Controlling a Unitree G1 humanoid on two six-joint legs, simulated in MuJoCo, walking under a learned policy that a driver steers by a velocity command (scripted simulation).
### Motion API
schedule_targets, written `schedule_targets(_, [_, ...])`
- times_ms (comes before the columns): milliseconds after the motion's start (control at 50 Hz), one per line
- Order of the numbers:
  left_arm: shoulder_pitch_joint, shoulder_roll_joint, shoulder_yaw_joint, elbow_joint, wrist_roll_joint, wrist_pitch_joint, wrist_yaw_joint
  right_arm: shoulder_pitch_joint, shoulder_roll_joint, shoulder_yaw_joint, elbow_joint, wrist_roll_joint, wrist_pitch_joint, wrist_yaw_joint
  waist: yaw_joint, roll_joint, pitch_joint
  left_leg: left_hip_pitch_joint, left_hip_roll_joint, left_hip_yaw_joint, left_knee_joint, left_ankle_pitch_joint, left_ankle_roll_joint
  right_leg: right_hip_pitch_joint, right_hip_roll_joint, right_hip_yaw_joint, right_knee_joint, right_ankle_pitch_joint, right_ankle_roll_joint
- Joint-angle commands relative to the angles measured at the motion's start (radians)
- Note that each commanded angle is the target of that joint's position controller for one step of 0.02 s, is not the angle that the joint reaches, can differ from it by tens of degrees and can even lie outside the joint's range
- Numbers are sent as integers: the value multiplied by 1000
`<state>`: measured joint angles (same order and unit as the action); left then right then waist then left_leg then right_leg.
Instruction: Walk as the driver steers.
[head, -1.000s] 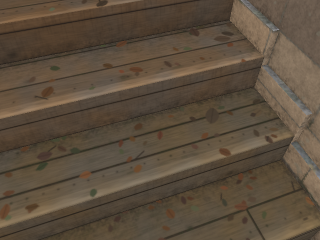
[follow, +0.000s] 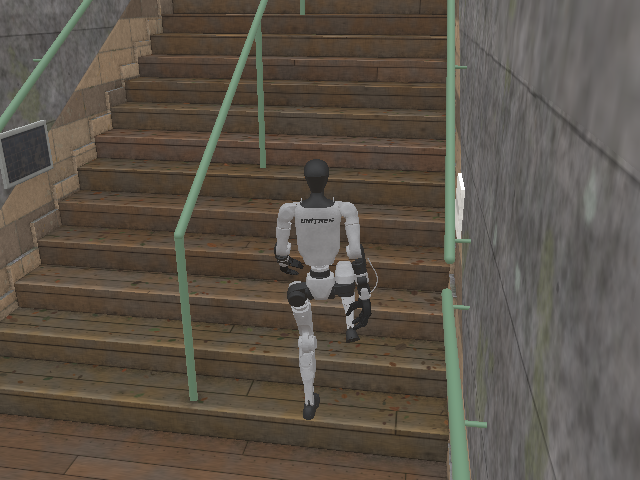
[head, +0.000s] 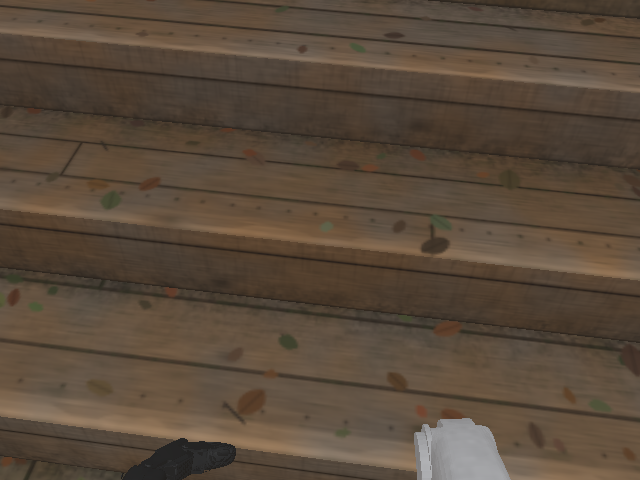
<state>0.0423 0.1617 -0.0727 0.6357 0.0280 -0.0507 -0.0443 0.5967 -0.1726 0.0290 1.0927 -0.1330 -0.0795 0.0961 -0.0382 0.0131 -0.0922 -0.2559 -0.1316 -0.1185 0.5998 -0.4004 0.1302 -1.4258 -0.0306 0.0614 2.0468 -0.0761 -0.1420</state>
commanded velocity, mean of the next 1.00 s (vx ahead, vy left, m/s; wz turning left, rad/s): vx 0.50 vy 0.00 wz -0.16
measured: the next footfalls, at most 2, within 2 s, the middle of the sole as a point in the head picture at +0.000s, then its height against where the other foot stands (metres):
right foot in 0.14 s outside the picture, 0.17 m higher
left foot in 0.66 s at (218, 374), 0.16 m higher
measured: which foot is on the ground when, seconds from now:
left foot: down 0.00-0.16, up 0.18-0.64, down 0.66-1.00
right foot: up 0.00-0.12, down 0.14-0.68, up 0.70-1.00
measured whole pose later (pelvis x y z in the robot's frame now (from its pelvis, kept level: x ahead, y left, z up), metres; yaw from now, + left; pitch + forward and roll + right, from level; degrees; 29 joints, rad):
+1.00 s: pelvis +0.59 +0.08 +0.33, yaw -13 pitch +5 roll +3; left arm 0.03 0.19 0.01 0.91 0.00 -0.03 -0.10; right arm 0.50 -0.16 0.03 1.21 -0.12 -0.07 0.04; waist -0.02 -0.05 -0.13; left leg -0.25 0.01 0.30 0.52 -0.36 0.05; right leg -1.37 -0.04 0.09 2.20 -0.12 -0.27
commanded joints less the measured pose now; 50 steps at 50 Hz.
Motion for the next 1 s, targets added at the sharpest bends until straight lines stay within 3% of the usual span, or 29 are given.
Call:
schedule_targets(20, [-261, 33, -2, -126, 26, 23, 10, -8, -79, 4, -65, 38, -25, 22, -15, 61, 92, -160, 208, -341, -364, 161, 159, 134, -23, -159, -281, -137, 60])
schedule_targets(40, [-305, 21, -5, -148, 41, 43, 2, -3, -101, 6, -75, 61, -30, 25, -26, 92, 97, -137, 260, -378, -413, 243, 191, 177, -19, -176, -371, -207, 76])
schedule_targets(60, [-156, -20, -9, -106, 43, 61, -16, -137, -122, 5, -129, 80, -34, 35, 80, 167, 108, -226, 288, -269, -401, 662, 202, 419, -2, -232, -415, -196, 73])
schedule_targets(100, [-221, 65, 17, -134, 24, 83, -48, -93, -235, -18, -146, 115, -64, 30, 81, 161, 8, -128, 344, -223, -356, 1591, 213, 686, 108, -337, -638, -267, 117])
schedule_targets(140, [-161, 121, 44, -133, -1, 70, -43, -33, -294, -63, -99, 105, -56, 36, 85, 231, -33, 203, 364, -175, -182, 1999, 173, 740, 164, -303, -1014, -322, 88])
schedule_targets(160, [133, 149, 69, -35, -1, 57, -32, -35, -275, -80, -89, 59, -51, 49, 154, 143, -184, 130, 318, -139, 114, 2085, 119, 1047, 114, -123, -1082, -137, 15])
schedule_targets(180, [405, 184, 86, 82, 3, 53, -26, 112, -124, -51, -67, 5, -44, 67, 132, -146, -479, -211, 237, -190, 359, 1556, 61, 1555, -60, 334, -1217, 31, -216])
schedule_targets(200, [591, 183, 96, 142, 56, 61, -14, 6, -111, -61, -42, 45, -10, 75, 270, -326, -342, -562, 5, -219, 854, 386, -11, 1587, -259, 801, -1539, -282, -354])
schedule_targets(220, [578, 168, 85, 164, 67, 31, 0, -158, -150, -85, -68, 103, -1, 68, 271, -161, -85, -766, 31, -237, 1160, 442, 24, 1361, -240, 838, -1614, -619, -236])
schedule_targets(240, [419, 141, 89, 186, 42, 6, -6, -257, -144, -94, -97, 130, -13, 34, 195, -71, 68, -888, 44, -210, 1303, 454, 49, 1212, -251, 724, -1589, -569, -235])
schedule_targets(300, [263, -123, 22, 326, 21, -12, -21, -377, -38, -56, -208, 71, 10, -25, 22, 58, -23, -951, 87, -186, 1382, 376, 148, 1119, -162, 356, -1591, -259, -152])
schedule_targets(320, [370, -75, 64, 411, -22, -65, 22, -422, 151, -10, -323, 87, 15, -75, -26, -12, 102, -834, 69, -59, 1427, 211, 60, 1010, -143, 205, -1675, -350, -50])
schedule_targets(340, [358, -66, 62, 440, -24, -89, 31, -395, 155, 5, -327, 86, 23, -87, -63, 38, 158, -867, 113, -43, 1348, 228, 42, 951, -107, 135, -1677, -348, -16])
schedule_targets(360, [313, -43, 63, 418, -15, -101, 31, -387, 108, 5, -335, 91, 31, -88, -75, 65, 192, -822, 132, 59, 1221, 299, 15, 870, -82, 85, -1709, -304, -18])
schedule_targets(380, [201, -28, 66, 325, 74, -67, -15, -470, -45, -1, -325, 105, 55, -32, 7, -10, -16, -890, 161, 63, 1198, 309, 57, 952, -38, 25, -1702, -180, -81])
schedule_targets(420, [363, -10, 57, 380, 99, -59, -21, -540, -12, 11, -354, 84, 54, -13, 34, -141, 26, -990, 170, 119, 1474, 217, 71, 998, -81, 123, -1734, -2, -129])
schedule_targets(480, [661, -35, 39, 521, 123, -43, 0, -742, 12, 47, -425, 82, 17, -44, 119, -85, 105, -1510, 213, 27, 1549, 16, 124, 1446, -191, 284, -1696, -120, -124])
schedule_targets(520, [693, -38, 26, 559, 134, -47, -17, -898, -9, 54, -502, 83, 23, -57, 125, -40, 95, -1428, 268, 90, 1241, 124, 136, 1382, -178, 270, -1777, -204, -84])
schedule_targets(580, [540, -4, 30, 467, 31, -57, -71, -1149, 71, 83, -592, 68, 92, -20, 109, -154, 96, -565, 240, 260, 937, 99, 37, 669, -167, 122, -2068, -61, -124])
schedule_targets(620, [524, 151, 64, 443, -3, -98, -75, -947, 3, 56, -527, 116, 100, 3, -11, -183, -4, -371, 115, 309, 821, 146, -8, 912, -190, 56, -1894, 933, -120])
schedule_targets(660, [505, 243, 116, 429, -17, -113, -74, -712, -110, 6, -443, 108, 71, -24, -55, -227, -125, -166, 62, 257, 435, 124, 23, 1207, -179, 26, -1624, 1318, -28])
schedule_targets(680, [613, 108, 97, 443, 33, -111, -62, -458, -112, -2, -370, 75, 58, -34, -72, 12, -451, 366, 277, -68, 430, 736, 188, 963, -132, 58, -1242, 900, 41])
schedule_targets(700, [637, -27, 69, 405, 47, -103, -77, -166, -171, -17, -278, 77, 57, -51, -121, 280, -601, 603, 515, -658, 35, 465, 310, 667, 58, 142, -961, -84, 41])
schedule_targets(720, [499, 11, 108, 437, -10, -73, -79, -64, -230, -57, -195, 71, 46, -67, -191, 235, -333, 307, 528, -839, -135, -8, 246, 539, 57, 255, -432, 33, 43])
schedule_targets(740, [442, -19, 119, 449, -4, -68, -71, -164, -230, -53, -145, 102, 13, -69, -129, 193, -105, 67, 478, -698, -162, -224, 177, 434, 44, 237, -222, 114, 29])
schedule_targets(760, [436, -32, 120, 446, 24, -65, -56, -290, -184, -49, -140, 121, -5, -66, -45, 120, -73, -38, 477, -518, -146, -139, 185, 432, 19, 177, -85, 121, 16])
schedule_targets(820, [245, -68, 107, 364, 13, -20, -41, -454, 137, 26, -85, 112, 4, -49, 84, -76, -59, -121, 466, -228, -167, 197, 111, 352, -7, 165, 17, 105, -117])
schedule_targets(900, [153, -86, 76, 314, -13, 13, -70, -412, 133, 11, -45, 55, -28, -59, 129, -23, 12, -131, 372, 157, -252, 291, 67, 208, -44, 86, 19, 19, -173])
schedule_targets(1000, [-67, -56, 22, 198, -34, 21, -53, -175, 86, 43, 84, -23, -3, -49, 88, -4, 64, 87, 400, 196, -367, 238, 81, -178, -21, 65, 248, -72, -246])
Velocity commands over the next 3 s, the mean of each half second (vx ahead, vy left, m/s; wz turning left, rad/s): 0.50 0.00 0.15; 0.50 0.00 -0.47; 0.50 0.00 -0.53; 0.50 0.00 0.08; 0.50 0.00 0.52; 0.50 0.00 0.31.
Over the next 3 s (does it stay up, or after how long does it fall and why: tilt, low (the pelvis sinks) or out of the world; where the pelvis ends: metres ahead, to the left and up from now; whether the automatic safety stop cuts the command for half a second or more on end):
stays up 1.66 -0.16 0.92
